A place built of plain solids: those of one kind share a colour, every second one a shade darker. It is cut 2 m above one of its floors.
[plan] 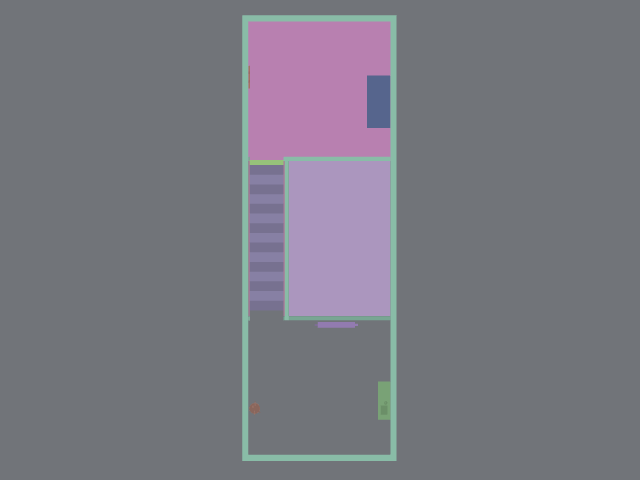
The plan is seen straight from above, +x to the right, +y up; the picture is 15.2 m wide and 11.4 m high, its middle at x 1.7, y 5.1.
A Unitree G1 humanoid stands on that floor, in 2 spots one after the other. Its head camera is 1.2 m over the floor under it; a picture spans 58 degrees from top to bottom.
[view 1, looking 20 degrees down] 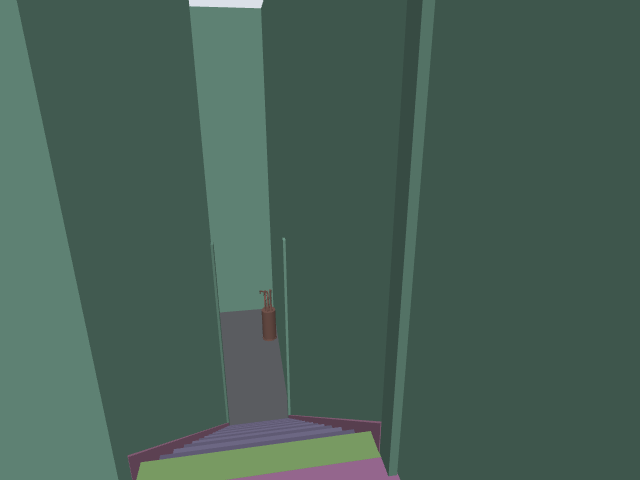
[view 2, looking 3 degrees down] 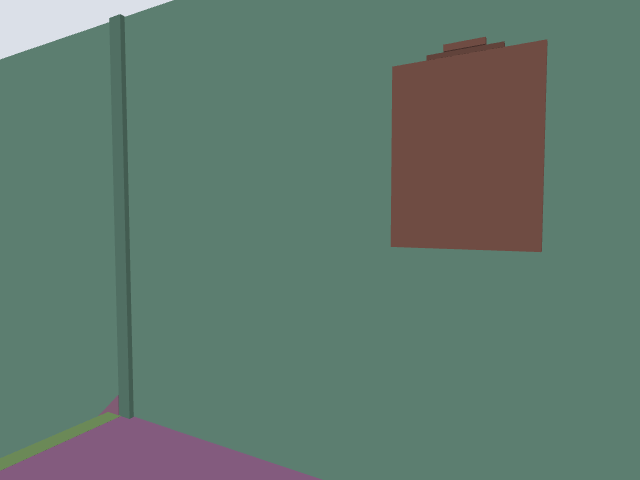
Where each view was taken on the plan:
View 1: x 0.43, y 8.08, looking -100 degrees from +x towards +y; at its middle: wall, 2.67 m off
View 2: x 1.69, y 9.29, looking -151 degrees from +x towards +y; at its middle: wall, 1.93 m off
